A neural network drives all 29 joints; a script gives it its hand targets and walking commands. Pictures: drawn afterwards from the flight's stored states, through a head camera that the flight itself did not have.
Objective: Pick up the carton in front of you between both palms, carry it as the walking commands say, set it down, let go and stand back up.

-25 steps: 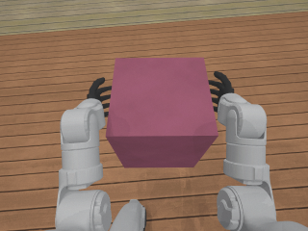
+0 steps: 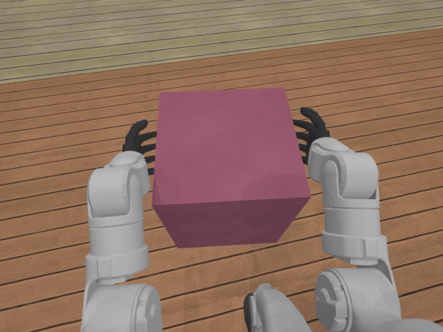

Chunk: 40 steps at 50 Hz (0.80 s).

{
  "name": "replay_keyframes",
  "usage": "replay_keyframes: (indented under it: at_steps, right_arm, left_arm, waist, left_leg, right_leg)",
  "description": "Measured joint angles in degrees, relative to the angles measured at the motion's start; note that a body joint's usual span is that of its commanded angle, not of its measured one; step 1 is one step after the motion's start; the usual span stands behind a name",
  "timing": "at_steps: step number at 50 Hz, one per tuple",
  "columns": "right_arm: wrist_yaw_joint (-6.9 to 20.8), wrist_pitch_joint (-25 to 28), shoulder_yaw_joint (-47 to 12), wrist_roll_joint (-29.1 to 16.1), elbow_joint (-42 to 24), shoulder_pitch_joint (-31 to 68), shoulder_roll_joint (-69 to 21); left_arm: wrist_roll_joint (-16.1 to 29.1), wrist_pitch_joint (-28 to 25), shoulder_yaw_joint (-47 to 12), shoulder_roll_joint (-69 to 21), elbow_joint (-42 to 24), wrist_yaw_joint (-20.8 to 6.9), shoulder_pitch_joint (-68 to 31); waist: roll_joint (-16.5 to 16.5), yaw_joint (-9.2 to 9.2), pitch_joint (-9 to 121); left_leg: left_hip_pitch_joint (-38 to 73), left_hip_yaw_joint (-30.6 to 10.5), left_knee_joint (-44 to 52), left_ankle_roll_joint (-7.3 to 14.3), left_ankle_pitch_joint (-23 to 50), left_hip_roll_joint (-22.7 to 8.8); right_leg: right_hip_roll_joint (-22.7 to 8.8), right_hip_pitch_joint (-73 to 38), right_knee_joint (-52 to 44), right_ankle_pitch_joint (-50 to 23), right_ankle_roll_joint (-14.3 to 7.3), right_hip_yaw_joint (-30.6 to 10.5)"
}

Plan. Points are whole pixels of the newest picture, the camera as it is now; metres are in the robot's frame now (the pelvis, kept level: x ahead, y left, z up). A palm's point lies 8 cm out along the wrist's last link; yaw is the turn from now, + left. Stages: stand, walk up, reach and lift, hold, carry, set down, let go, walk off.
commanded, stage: carry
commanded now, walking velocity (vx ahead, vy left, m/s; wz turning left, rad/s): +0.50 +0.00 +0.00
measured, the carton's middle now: (225, 176) +0.37 -0.02 +0.03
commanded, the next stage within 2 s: none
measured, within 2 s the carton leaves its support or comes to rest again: neither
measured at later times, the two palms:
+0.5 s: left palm (132, 57) +0.66 +0.16 +0.10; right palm (261, 47) +0.68 -0.14 +0.09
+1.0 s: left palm (144, 4) +0.97 +0.16 +0.06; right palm out of the picture +0.96 -0.14 +0.07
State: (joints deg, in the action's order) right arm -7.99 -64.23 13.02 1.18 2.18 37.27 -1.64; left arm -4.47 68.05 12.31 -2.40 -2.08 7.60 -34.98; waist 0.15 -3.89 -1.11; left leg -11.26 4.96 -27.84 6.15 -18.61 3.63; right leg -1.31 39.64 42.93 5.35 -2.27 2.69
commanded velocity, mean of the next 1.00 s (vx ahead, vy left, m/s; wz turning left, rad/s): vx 0.50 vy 0.00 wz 0.00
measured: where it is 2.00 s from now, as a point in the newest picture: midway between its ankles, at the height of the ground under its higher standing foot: (201, 139)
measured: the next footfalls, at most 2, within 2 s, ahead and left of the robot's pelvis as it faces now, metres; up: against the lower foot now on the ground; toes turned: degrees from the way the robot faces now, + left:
right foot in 0.12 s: +0.25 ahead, -0.07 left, -0.02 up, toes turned -2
left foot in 0.60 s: +0.55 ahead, +0.08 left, -0.04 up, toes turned +3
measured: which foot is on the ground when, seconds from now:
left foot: down 0.00-0.10, up 0.12-0.58, down 0.60-1.00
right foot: up 0.00-0.10, down 0.12-0.62, up 0.64-1.00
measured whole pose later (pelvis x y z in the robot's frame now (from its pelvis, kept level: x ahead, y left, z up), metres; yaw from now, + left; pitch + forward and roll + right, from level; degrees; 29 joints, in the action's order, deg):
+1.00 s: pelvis +0.61 +0.02 -0.05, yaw +0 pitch +6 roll -1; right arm -7.7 -65.4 12.4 1.5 2.1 36.6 -2.0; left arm -3.8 68.7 12.4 -1.5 -0.5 7.4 -35.4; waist -0.3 -3.8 0.5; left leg -12.3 4.6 -29.3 5.2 -18.8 3.2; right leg -1.9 40.0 43.1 6.0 -2.0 2.0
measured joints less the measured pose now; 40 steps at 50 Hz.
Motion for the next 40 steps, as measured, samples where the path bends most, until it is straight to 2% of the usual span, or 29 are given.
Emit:
replay_keyframes:
  at_steps: [3,5,6,8,10,11,13,17,21,27,30,31,32,34,35,37,40]
  right_arm:
    - [0.1,-0.5,-0.2,0.4,0.8,0.9,0.0]
    - [0.3,-1.2,-0.2,0.6,2.0,1.2,0.7]
    - [0.6,-1.5,-0.3,0.6,3.0,1.4,1.4]
    - [1.0,-1.5,-0.4,0.4,5.6,2.4,2.6]
    - [1.1,-2.1,-0.5,0.8,7.5,1.8,2.6]
    - [1.1,-2.5,-0.6,1.2,7.8,1.3,2.2]
    - [1.0,-3.3,-0.7,2.2,7.6,0.7,1.5]
    - [0.9,-3.7,-0.4,3.1,5.0,0.4,0.7]
    - [0.7,-3.5,0.1,3.2,1.4,0.2,0.4]
    - [0.4,-3.9,1.0,3.3,-0.5,0.2,0.4]
    - [0.5,-3.9,0.9,3.8,2.7,1.3,0.2]
    - [0.6,-3.3,0.9,4.2,4.0,1.5,-0.1]
    - [0.6,-2.7,0.7,4.7,5.5,1.9,-0.3]
    - [0.6,-2.3,0.1,5.0,8.0,1.9,-0.5]
    - [0.6,-2.5,-0.1,4.8,8.4,1.3,-0.3]
    - [1.1,-3.0,-0.4,3.0,7.5,-0.2,0.0]
    - [0.7,-2.8,-0.8,1.4,4.9,-1.5,0.4]
  left_arm:
    - [0.2,0.7,0.2,0.4,0.2,0.0,-0.5]
    - [0.0,1.1,-0.1,0.6,2.3,0.0,-1.4]
    - [-0.2,1.1,-0.3,0.5,3.8,-0.1,-2.0]
    - [-0.8,0.6,-0.6,0.3,6.8,-0.1,-3.0]
    - [-0.6,1.0,-0.9,0.6,9.4,-0.1,-3.0]
    - [-0.2,1.3,-1.1,0.9,10.0,-0.1,-2.4]
    - [0.9,1.7,-1.5,1.6,10.3,-0.1,-1.5]
    - [2.6,1.0,-2.0,2.3,9.2,0.2,-1.4]
    - [3.0,0.3,-1.6,2.0,7.3,0.5,-2.2]
    - [2.5,0.2,-1.3,1.3,7.4,0.5,-3.8]
    - [2.3,0.6,-1.2,2.0,9.5,0.1,-4.1]
    - [2.4,0.4,-1.4,2.8,10.7,-0.1,-4.5]
    - [2.5,0.1,-1.3,3.4,12.0,-0.4,-4.9]
    - [2.6,0.1,-1.2,3.8,13.7,-0.6,-4.3]
    - [2.5,0.3,-1.4,3.7,14.0,-0.6,-3.9]
    - [2.1,0.9,-1.6,3.1,13.4,-0.6,-3.0]
    - [1.4,1.1,-1.6,2.3,10.5,-0.5,-2.2]
  waist:
    - [-0.5,0.23,1.8]
    - [-1.0,0.80,3.0]
    - [-1.0,1.35,3.7]
    - [0.9,3.33,3.6]
    - [0.3,5.16,3.5]
    - [-0.1,5.84,3.4]
    - [-0.5,6.70,2.8]
    - [-0.8,7.69,1.4]
    - [-0.5,8.11,0.9]
    - [0.4,8.06,3.0]
    - [1.0,7.54,4.7]
    - [-0.2,6.66,5.0]
    - [-1.2,5.76,4.8]
    - [-1.0,4.09,4.2]
    - [-0.5,3.36,3.9]
    - [-0.1,2.26,2.8]
    - [0.1,1.23,1.0]
  left_leg:
    - [3.8,-0.3,-1.6,-0.6,-4.7,0.5]
    - [4.9,0.5,-7.8,-1.2,-8.2,0.7]
    - [3.9,1.2,-13.7,-1.6,-9.4,0.5]
    - [-2.1,-1.4,-30.2,-3.0,-12.0,0.0]
    - [-9.0,-3.2,-42.2,-2.9,-11.3,0.4]
    - [-12.0,-3.7,-44.3,-2.9,-9.7,0.0]
    - [-17.1,-4.4,-42.9,-3.2,-7.0,-1.6]
    - [-24.5,-5.0,-33.1,-4.2,-3.2,-4.8]
    - [-28.5,-4.7,-24.1,-4.5,4.6,-6.3]
    - [-25.0,-1.7,-5.9,-3.2,18.6,-4.4]
    - [-17.7,1.1,2.9,-1.7,24.0,-3.1]
    - [-17.5,1.6,0.6,-1.2,19.9,-2.3]
    - [-18.4,2.0,-3.2,-0.7,16.4,-1.6]
    - [-18.3,1.9,-7.0,-0.1,12.2,-1.4]
    - [-17.6,1.6,-7.2,-0.3,11.6,-1.4]
    - [-15.5,1.3,-6.4,0.1,10.1,-1.1]
    - [-12.3,1.1,-4.5,0.4,8.5,-1.0]
  right_leg:
    - [1.8,-4.4,-11.1,-6.7,-1.2,2.8]
    - [2.9,-9.9,-17.2,-10.5,-2.4,4.8]
    - [3.2,-11.9,-17.1,-8.9,-4.0,4.7]
    - [4.6,-11.2,-10.9,-0.3,-5.7,4.8]
    - [4.7,-12.2,-9.0,2.2,-5.8,4.5]
    - [4.7,-13.2,-9.3,2.6,-5.6,4.2]
    - [4.7,-15.7,-10.9,3.6,-5.7,3.9]
    - [4.5,-20.0,-13.4,6.0,-5.6,3.4]
    - [4.3,-24.2,-14.8,9.2,-4.8,2.4]
    - [4.6,-31.4,-14.2,16.9,-3.1,1.2]
    - [4.8,-33.0,-5.6,22.9,-2.1,1.7]
    - [3.7,-31.4,0.7,23.3,-1.6,2.0]
    - [3.4,-28.4,9.1,24.3,-0.9,0.4]
    - [4.3,-21.5,23.7,25.0,-0.6,-1.5]
    - [4.3,-18.4,27.6,23.9,-0.7,-1.7]
    - [3.2,-12.8,29.3,21.3,-0.5,-1.8]
    - [1.1,-5.9,24.8,18.9,0.2,-2.2]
